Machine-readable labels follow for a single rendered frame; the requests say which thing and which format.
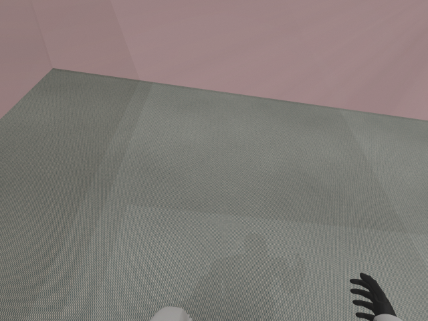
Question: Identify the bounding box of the robot left thigh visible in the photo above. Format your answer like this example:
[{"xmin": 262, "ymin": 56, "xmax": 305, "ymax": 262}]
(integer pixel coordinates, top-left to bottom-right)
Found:
[{"xmin": 149, "ymin": 306, "xmax": 193, "ymax": 321}]

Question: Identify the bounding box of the robot right hand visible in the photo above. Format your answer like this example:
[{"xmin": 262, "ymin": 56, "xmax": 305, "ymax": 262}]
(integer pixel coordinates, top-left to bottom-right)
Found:
[{"xmin": 350, "ymin": 273, "xmax": 397, "ymax": 321}]

